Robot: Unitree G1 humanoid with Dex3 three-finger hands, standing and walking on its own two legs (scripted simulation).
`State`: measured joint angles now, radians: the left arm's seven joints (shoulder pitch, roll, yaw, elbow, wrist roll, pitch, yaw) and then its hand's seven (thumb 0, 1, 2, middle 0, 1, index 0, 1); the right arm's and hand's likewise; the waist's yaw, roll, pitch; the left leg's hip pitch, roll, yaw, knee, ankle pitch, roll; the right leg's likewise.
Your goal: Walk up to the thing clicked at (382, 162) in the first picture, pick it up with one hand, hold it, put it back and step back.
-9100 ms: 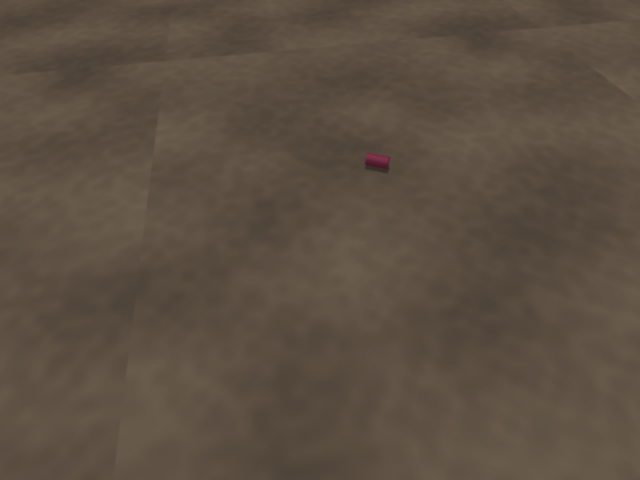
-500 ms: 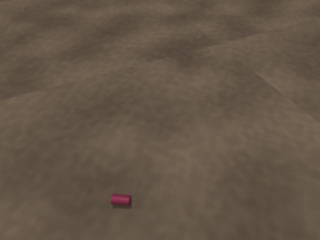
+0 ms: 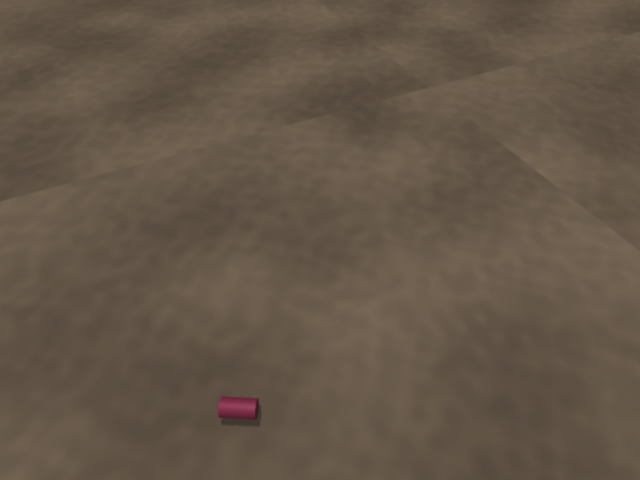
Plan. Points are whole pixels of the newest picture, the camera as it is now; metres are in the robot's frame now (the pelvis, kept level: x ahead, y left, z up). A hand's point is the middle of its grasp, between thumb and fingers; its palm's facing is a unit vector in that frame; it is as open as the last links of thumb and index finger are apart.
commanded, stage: walk up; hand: left
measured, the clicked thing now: (238, 407) +0.44 +0.24 -0.75
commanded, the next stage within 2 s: stand in 0.88 s
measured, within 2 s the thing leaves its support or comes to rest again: neither
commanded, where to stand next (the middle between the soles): +0.06 +0.00 m, yaw +1 degrees
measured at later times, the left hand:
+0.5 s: hand out of the picture +0.07 +0.25 -0.15, palm faces -0.02 -0.94 -0.35, open 7.4 cm
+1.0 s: hand out of the picture +0.06 +0.25 -0.15, palm faces -0.02 -0.94 -0.35, open 7.4 cm
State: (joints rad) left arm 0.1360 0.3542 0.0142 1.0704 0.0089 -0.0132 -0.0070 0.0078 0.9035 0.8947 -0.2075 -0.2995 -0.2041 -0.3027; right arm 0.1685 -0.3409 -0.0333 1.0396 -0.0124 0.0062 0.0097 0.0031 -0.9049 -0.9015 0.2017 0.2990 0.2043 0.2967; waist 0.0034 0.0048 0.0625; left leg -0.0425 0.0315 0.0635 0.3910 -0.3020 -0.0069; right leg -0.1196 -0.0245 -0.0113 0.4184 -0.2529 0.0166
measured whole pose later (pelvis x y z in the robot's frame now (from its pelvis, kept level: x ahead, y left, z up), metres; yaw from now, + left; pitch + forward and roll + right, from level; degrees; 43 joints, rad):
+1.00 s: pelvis -0.02 +0.00 +0.01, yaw +0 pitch -2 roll +0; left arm 0.10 0.34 0.00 1.13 0.01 -0.01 0.00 0.01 0.90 0.89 -0.21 -0.30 -0.20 -0.30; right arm 0.13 -0.34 -0.01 1.10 -0.01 0.00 0.01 0.00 -0.91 -0.90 0.20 0.30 0.20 0.30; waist -0.01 0.01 0.06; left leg -0.03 0.03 0.07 0.30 -0.22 -0.02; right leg -0.11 -0.02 -0.01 0.33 -0.18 0.01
